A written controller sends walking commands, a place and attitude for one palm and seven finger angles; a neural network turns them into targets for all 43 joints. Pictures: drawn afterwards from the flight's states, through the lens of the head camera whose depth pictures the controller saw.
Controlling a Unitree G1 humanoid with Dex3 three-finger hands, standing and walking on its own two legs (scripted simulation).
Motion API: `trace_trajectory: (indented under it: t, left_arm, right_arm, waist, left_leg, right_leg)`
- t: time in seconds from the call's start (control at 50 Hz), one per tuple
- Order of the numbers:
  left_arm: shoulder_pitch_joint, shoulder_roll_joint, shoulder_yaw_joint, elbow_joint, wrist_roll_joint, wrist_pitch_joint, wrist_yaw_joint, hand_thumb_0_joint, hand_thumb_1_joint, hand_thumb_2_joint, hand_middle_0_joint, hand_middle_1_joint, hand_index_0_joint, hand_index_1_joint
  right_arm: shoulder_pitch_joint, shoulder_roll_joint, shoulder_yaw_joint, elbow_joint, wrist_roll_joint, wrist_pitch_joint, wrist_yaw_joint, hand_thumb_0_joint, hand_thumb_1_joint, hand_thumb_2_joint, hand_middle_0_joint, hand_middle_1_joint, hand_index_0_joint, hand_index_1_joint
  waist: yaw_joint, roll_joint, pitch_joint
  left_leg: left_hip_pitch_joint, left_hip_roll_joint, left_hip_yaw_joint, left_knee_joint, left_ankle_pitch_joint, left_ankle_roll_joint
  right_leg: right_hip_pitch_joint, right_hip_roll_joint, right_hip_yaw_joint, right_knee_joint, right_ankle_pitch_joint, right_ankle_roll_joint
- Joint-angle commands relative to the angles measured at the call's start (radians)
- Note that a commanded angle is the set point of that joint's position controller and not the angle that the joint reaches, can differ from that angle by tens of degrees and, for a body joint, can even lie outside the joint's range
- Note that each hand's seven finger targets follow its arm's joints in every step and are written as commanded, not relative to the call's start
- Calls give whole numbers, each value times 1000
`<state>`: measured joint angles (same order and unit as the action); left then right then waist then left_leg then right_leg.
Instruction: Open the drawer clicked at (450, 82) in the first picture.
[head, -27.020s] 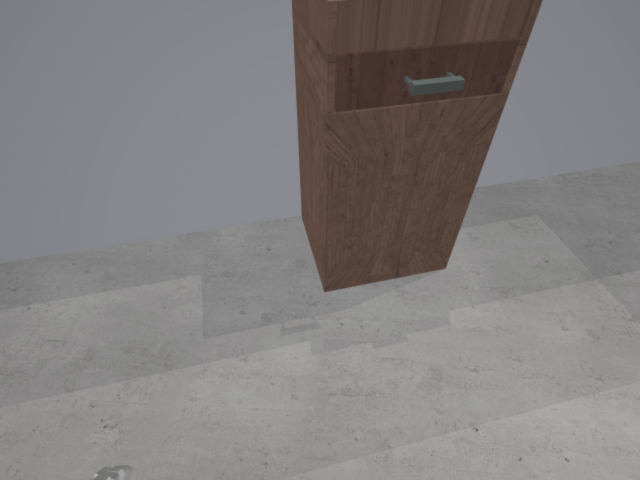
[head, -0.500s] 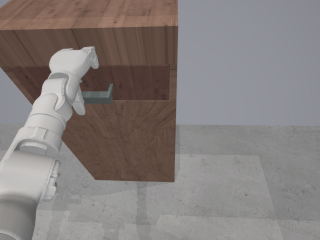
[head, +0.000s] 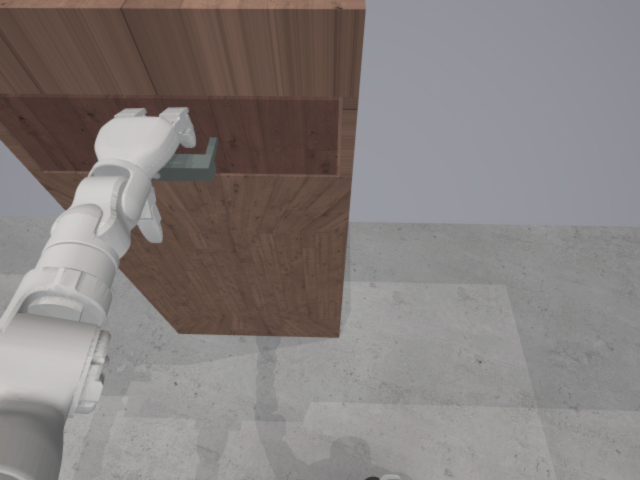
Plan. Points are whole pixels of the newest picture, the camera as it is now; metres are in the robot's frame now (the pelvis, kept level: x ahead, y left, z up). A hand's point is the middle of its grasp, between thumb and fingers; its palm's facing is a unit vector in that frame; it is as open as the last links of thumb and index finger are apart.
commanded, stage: lower the fingers behind the handle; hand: left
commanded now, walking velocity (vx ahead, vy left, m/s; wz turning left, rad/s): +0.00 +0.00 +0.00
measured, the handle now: (168, 155) +0.53 +0.21 +0.08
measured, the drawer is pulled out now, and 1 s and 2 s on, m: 0.00 0.00 0.00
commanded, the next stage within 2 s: close the thumb around the handle in 0.94 s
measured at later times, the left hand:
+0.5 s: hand (166, 190) +0.49 +0.21 +0.05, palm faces -0.05 -0.04 -1.00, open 13.8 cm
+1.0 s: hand (165, 190) +0.49 +0.21 +0.05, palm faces -0.06 +0.00 -1.00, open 13.8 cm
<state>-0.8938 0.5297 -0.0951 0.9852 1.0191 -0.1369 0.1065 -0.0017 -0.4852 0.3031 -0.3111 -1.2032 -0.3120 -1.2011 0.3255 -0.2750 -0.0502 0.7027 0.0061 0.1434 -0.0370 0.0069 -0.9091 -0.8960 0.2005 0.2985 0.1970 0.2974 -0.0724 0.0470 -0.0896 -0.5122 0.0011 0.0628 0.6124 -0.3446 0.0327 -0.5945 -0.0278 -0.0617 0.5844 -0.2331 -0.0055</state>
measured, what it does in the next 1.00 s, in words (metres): stands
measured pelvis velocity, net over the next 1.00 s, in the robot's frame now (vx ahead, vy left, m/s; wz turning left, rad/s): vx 0.01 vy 0.00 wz -0.01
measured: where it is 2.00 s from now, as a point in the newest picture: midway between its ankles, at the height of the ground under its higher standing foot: outside the picture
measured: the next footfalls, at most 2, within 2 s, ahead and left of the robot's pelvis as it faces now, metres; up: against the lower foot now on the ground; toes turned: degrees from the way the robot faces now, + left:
none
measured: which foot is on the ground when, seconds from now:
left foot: down 0.00-1.00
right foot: down 0.00-1.00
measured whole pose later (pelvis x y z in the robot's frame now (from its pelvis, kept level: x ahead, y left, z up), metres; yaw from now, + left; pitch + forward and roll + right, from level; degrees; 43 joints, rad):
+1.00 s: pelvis +0.01 +0.00 -0.01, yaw +0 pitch +16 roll +0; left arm -0.83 0.51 -0.06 1.00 1.07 -0.15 0.21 0.00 -0.48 0.30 -0.32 -1.20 -0.32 -1.20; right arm 0.33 -0.27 -0.05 0.69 -0.01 0.13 -0.03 0.01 -0.91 -0.90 0.20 0.30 0.20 0.30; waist -0.08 0.05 -0.10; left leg -0.56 0.01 0.06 0.66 -0.38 0.03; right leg -0.65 -0.02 -0.06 0.63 -0.27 -0.01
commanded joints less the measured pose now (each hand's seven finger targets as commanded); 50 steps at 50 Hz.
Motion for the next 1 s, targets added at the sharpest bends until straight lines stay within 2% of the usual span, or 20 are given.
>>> trace_trajectory:
  t: [0.0, 0.02, 0.04, 0.06, 0.1, 0.12, 0.14, 0.18, 0.24, 0.28, 0.34, 0.4, 0.44, 0.48, 0.52, 0.68, 0.72, 0.78, 0.9, 0.98]
  left_arm:
    - [-444, 293, 136, -180, 3, -46, 39, 0, -500, 300, -300, -1200, -300, -1200]
    - [-411, 347, 190, -182, 13, -55, 56, 0, -500, 300, -300, -1200, -300, -1200]
    - [-384, 358, 200, -179, 22, -55, 72, 0, -500, 300, -300, -1200, -300, -1200]
    - [-370, 409, 249, -192, 29, -57, 90, 0, -500, 300, -300, -1200, -300, -1200]
    - [-365, 282, 155, -179, 38, -37, 117, 0, -500, 300, -300, -1200, -300, -1200]
    - [-371, 249, 132, -176, 34, -29, 127, 0, -500, 300, -300, -1200, -300, -1200]
    - [-379, 286, 162, -177, 40, -22, 140, 0, -500, 300, -300, -1200, -300, -1200]
    - [-417, 270, 143, -198, 41, -12, 148, 0, -500, 300, -300, -1200, -300, -1200]
    - [-441, 183, 77, -236, 40, -12, 140, 0, -500, 300, -300, -1200, -300, -1200]
    - [-427, 195, 95, -208, 35, -8, 136, 0, -500, 300, -300, -1200, -300, -1200]
    - [-403, 199, 105, -183, 33, 2, 135, 0, -500, 300, -300, -1200, -300, -1200]
    - [-363, 216, 126, -185, 44, -6, 143, 0, -500, 300, -300, -1200, -300, -1200]
    - [-360, 186, 103, -188, 48, -8, 149, 0, -500, 300, -300, -1200, -300, -1200]
    - [-323, 238, 147, -172, 55, -8, 159, 0, -500, 300, -300, -1200, -300, -1200]
    - [-324, 233, 146, -182, 54, -8, 166, 0, -500, 300, -300, -1200, -300, -1200]
    - [-380, 239, 125, -172, 57, 24, 166, 0, -500, 300, -300, -1200, -300, -1200]
    - [-375, 203, 97, -158, 47, 28, 156, 0, -500, 300, -300, -1200, -300, -1200]
    - [-387, 226, 109, -163, 45, 13, 146, 0, -500, 300, -300, -1200, -300, -1200]
    - [-380, 185, 78, -157, 43, -10, 137, 0, -500, 300, -300, -1200, -300, -1200]
    - [-388, 242, 122, -163, 42, -23, 144, 0, -500, 300, -300, -1200, -300, -1200]
  right_arm:
    - [70, -146, -39, -97, 1, -21, -25, 0, -900, -900, 200, 300, 200, 300]
    - [69, -145, -39, -101, 1, -23, -25, 0, -900, -900, 200, 300, 200, 300]
    - [64, -143, -35, -108, 0, -22, -23, 0, -900, -900, 200, 300, 200, 300]
    - [58, -147, -34, -110, -3, -20, -22, 0, -900, -900, 200, 300, 200, 300]
    - [67, -133, -41, -112, -3, -25, -13, 0, -900, -900, 200, 300, 200, 300]
    - [74, -137, -44, -107, -2, -30, -6, 0, -900, -900, 200, 300, 200, 300]
    - [82, -144, -48, -100, -3, -32, -4, 0, -900, -900, 200, 300, 200, 300]
    - [93, -147, -52, -100, -4, -33, 0, 0, -900, -900, 200, 300, 200, 300]
    - [112, -142, -67, -88, -10, -35, 6, 0, -900, -900, 200, 300, 200, 300]
    - [125, -144, -68, -71, -13, -30, 8, 0, -900, -900, 200, 300, 200, 300]
    - [110, -142, -61, -74, -13, -24, 8, 0, -900, -900, 200, 300, 200, 300]
    - [100, -140, -59, -81, -15, -20, 6, 0, -900, -900, 200, 300, 200, 300]
    - [94, -137, -58, -87, -15, -21, 9, 0, -900, -900, 200, 300, 200, 300]
    - [90, -141, -57, -88, -16, -19, 8, 0, -900, -900, 200, 300, 200, 300]
    - [90, -138, -58, -94, -17, -22, 8, 0, -900, -900, 200, 300, 200, 300]
    - [99, -142, -58, -83, -14, -24, 2, 0, -900, -900, 200, 300, 200, 300]
    - [95, -138, -56, -88, -12, -24, 0, 0, -900, -900, 200, 300, 200, 300]
    - [97, -142, -55, -84, -11, -25, -6, 0, -900, -900, 200, 300, 200, 300]
    - [100, -139, -55, -83, -9, -32, -9, 0, -900, -900, 200, 300, 200, 300]
    - [109, -142, -56, -81, -14, -34, -12, 0, -900, -900, 200, 300, 200, 300]
  waist:
    - [-9, -60, -353]
    - [12, -54, -357]
    - [23, -45, -353]
    - [44, -37, -394]
    - [14, -12, -350]
    - [6, -19, -336]
    - [7, -23, -351]
    - [-3, -9, -405]
    - [-24, 25, -475]
    - [-22, 11, -474]
    - [-15, -5, -418]
    - [-2, -13, -420]
    - [-6, -7, -399]
    - [8, -1, -402]
    - [8, -17, -415]
    - [-17, -10, -441]
    - [-23, -14, -424]
    - [-23, -19, -420]
    - [-32, -19, -381]
    - [-27, -31, -428]
  left_leg:
    - [75, -28, -48, -53, 327, 12]
    - [57, -26, -47, -53, 337, 10]
    - [42, -27, -44, -52, 353, 7]
    - [35, -27, -42, -46, 383, 4]
    - [66, -19, -41, -44, 402, -2]
    - [76, -13, -44, -41, 388, -5]
    - [84, -10, -44, -37, 395, -5]
    - [117, -9, -50, -28, 422, -5]
    - [211, -2, -63, 0, 525, -11]
    - [219, 2, -69, 10, 572, -15]
    - [169, -4, -62, 0, 523, -9]
    - [147, -6, -61, 3, 532, -7]
    - [137, -7, -59, 4, 507, -7]
    - [118, -8, -54, 7, 518, -7]
    - [103, -10, -48, 9, 502, -4]
    - [106, -13, -43, 9, 455, -1]
    - [97, -19, -38, 5, 421, 2]
    - [91, -19, -41, 1, 411, 4]
    - [81, -23, -41, 0, 362, 6]
    - [67, -27, -37, 8, 376, 10]
  right_leg:
    - [294, 41, 57, -23, 252, -30]
    - [304, 42, 56, -11, 257, -32]
    - [308, 44, 55, -1, 270, -34]
    - [334, 44, 58, 13, 290, -36]
    - [259, 49, 40, 10, 275, -35]
    - [223, 52, 37, 5, 246, -34]
    - [217, 54, 37, 9, 244, -34]
    - [217, 55, 40, 13, 252, -32]
    - [188, 58, 38, 15, 278, -28]
    - [179, 59, 34, 19, 290, -27]
    - [188, 59, 32, 17, 283, -29]
    - [206, 59, 34, 24, 300, -31]
    - [195, 58, 33, 24, 286, -32]
    - [211, 58, 37, 32, 300, -34]
    - [228, 57, 40, 35, 312, -32]
    - [234, 55, 43, 31, 309, -28]
    - [238, 54, 44, 22, 304, -27]
    - [246, 52, 48, 19, 305, -27]
    - [217, 53, 48, 12, 271, -28]
    - [260, 50, 58, 21, 308, -25]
